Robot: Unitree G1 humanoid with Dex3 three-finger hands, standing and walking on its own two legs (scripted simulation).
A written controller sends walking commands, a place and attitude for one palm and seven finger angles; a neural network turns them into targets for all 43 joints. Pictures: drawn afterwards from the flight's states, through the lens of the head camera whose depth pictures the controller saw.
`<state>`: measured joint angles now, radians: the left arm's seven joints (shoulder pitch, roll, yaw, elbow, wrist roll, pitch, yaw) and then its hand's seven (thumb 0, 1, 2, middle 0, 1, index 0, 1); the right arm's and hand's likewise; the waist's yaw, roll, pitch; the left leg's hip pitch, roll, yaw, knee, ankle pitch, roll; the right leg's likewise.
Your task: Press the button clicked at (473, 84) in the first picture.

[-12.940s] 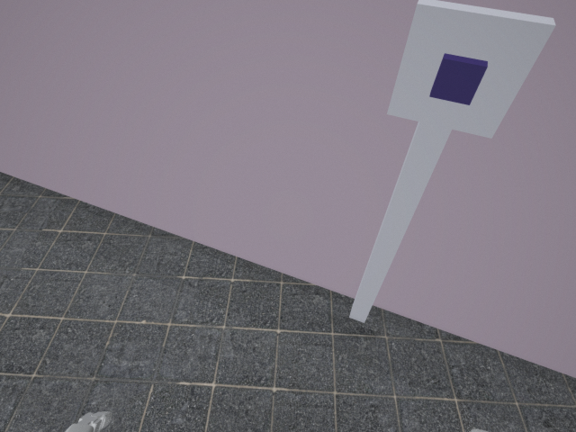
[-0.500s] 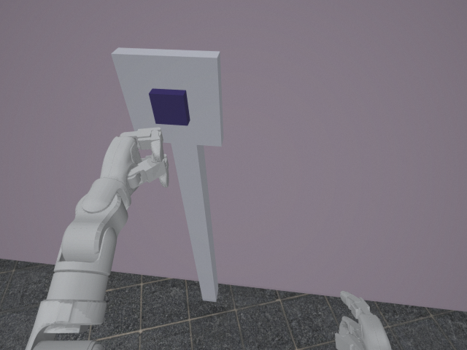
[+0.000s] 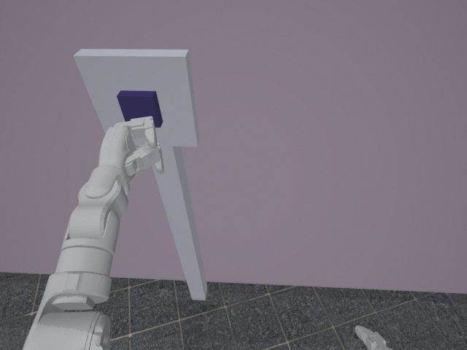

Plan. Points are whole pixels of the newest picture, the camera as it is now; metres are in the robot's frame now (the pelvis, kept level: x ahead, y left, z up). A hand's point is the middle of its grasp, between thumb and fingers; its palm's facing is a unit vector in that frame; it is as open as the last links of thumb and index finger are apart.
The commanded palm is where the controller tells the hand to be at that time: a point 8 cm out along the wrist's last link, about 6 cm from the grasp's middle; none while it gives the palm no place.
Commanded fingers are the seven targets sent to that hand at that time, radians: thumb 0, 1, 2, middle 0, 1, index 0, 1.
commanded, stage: aim a knuckle at the button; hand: left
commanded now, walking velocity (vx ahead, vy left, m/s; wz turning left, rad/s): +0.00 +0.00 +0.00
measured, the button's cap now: (141, 108) +0.48 +0.19 +0.21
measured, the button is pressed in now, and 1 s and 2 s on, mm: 0 0 13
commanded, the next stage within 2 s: press the button with the knuckle in 0.50 s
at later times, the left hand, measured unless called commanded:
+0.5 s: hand (150, 152) +0.38 +0.16 +0.18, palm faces +0.02 -1.00 +0.00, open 3.1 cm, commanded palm +0.36 +0.21 +0.18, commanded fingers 0.00 0.90 0.90 -1.30 -1.50 -1.30 -1.50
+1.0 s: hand (155, 141) +0.41 +0.16 +0.18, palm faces -0.01 -1.00 +0.01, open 3.1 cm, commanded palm +0.40 +0.21 +0.18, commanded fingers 0.00 0.90 0.90 -1.30 -1.50 -1.30 -1.50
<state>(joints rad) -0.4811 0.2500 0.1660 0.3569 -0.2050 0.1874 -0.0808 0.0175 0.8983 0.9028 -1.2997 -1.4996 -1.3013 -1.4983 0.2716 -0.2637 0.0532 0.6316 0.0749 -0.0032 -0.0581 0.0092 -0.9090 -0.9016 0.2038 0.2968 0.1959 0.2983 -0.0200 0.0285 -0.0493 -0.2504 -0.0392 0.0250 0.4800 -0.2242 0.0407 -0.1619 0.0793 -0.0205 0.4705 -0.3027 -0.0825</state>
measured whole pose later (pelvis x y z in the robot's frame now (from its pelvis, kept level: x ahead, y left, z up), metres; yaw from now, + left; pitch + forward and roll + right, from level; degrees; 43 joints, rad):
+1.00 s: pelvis +0.00 +0.01 +0.00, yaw +0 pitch +1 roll +0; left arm -0.63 0.26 0.17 0.56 -0.20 0.14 -0.08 0.02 0.90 0.90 -1.30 -1.50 -1.30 -1.50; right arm 0.28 -0.26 0.05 0.64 0.08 -0.02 -0.06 0.01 -0.91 -0.90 0.20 0.30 0.20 0.30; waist -0.03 0.03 -0.05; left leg -0.29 -0.05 0.02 0.51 -0.23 0.06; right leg -0.20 0.07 -0.02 0.48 -0.30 -0.07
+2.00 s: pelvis -0.05 +0.02 -0.02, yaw +2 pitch +5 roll -2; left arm -1.04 0.36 0.18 1.15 -0.16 -0.12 -0.08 -0.01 0.75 0.97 -1.30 -1.50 -1.36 -1.50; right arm 0.41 -0.29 0.05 0.74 0.06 -0.16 -0.04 0.01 -0.91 -0.90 0.21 0.30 0.20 0.30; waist -0.11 0.02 -0.04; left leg -0.52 -0.05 0.00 0.64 -0.21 0.07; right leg -0.42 0.07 -0.07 0.62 -0.29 -0.06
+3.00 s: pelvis +0.00 +0.00 +0.00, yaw +2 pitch -1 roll +0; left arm -0.36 0.24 0.12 0.19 -0.24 0.27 -0.10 0.02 0.90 0.90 -1.30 -1.50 -1.31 -1.50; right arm 0.14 -0.24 0.09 0.59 0.07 0.00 -0.07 0.01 -0.91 -0.90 0.20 0.30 0.20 0.30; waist 0.03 0.03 -0.06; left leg -0.25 -0.05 -0.01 0.51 -0.23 0.04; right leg -0.14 0.07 -0.06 0.48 -0.32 -0.08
